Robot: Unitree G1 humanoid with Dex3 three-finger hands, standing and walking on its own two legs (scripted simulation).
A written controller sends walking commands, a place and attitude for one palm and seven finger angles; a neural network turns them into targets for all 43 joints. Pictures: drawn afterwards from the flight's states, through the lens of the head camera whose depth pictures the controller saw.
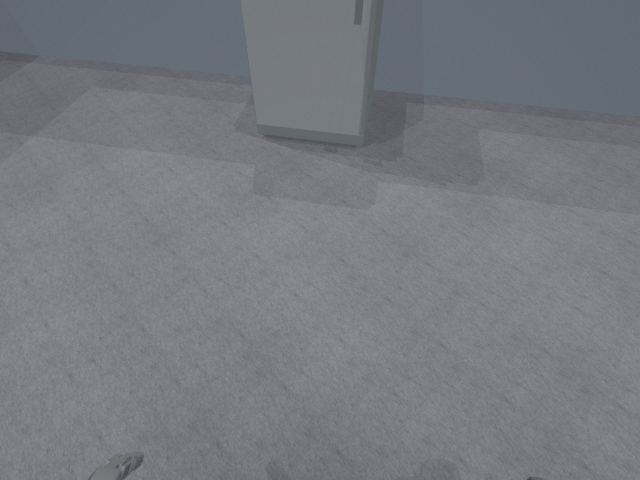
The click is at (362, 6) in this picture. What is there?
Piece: fridge door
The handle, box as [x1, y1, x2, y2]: [354, 0, 362, 24]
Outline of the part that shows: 356,0 354,23 360,24 362,0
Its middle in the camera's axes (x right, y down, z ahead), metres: +0.15 -1.04 +1.37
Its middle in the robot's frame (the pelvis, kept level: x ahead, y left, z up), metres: +1.76 -0.05 +0.13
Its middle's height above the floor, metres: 0.90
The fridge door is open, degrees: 0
